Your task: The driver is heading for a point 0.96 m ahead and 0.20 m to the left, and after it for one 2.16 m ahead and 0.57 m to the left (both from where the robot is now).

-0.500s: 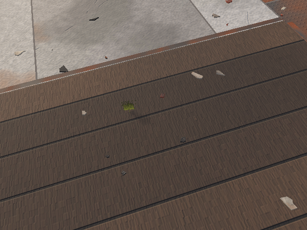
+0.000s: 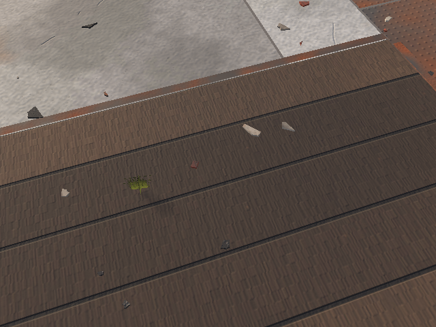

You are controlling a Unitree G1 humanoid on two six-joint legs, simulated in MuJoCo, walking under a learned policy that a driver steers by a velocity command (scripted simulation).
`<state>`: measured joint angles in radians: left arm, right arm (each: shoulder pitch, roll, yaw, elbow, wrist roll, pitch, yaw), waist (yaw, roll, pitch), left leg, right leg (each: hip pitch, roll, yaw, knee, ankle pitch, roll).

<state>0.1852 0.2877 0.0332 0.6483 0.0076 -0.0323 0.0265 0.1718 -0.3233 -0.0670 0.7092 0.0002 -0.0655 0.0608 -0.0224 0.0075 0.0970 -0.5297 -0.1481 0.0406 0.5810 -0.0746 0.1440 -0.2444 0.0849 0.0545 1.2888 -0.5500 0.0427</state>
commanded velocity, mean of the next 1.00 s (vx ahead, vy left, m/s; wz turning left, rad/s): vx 0.07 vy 0.00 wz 0.39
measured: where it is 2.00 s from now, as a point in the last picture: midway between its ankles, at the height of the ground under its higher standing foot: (264, 172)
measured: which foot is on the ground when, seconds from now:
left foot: down 0.00-0.38, up 0.40-0.74, down 0.76-1.00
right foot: up 0.00-0.34, down 0.36-0.76, up 0.78-1.00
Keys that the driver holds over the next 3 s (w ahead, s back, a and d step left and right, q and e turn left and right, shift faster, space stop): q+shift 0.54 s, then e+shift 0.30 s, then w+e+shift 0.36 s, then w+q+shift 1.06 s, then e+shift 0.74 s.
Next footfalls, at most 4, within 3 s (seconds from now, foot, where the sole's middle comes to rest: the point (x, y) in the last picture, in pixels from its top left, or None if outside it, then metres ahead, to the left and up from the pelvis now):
0.36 right None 0.27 -0.15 -0.74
0.76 left None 0.09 0.04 -0.74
1.24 right None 0.40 -0.22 -0.74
1.70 left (247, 209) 0.79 -0.06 -0.74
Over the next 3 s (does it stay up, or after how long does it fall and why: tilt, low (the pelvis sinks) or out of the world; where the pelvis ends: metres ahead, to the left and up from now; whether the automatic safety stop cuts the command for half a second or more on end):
stays up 1.26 0.17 0.02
